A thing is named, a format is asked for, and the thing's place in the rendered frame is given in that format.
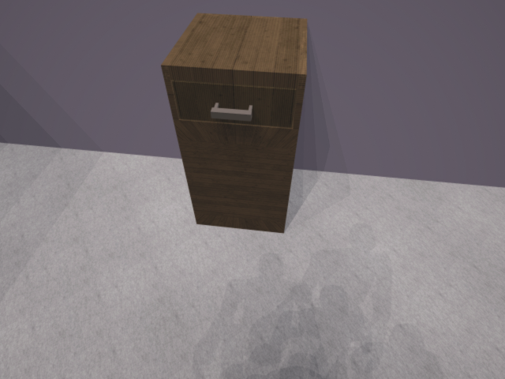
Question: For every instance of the handle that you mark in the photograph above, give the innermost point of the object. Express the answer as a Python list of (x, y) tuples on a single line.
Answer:
[(231, 114)]

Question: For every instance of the drawer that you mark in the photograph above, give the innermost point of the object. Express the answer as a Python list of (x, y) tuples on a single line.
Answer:
[(271, 106)]

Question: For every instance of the cabinet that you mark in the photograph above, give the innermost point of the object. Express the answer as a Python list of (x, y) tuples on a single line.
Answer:
[(239, 175)]

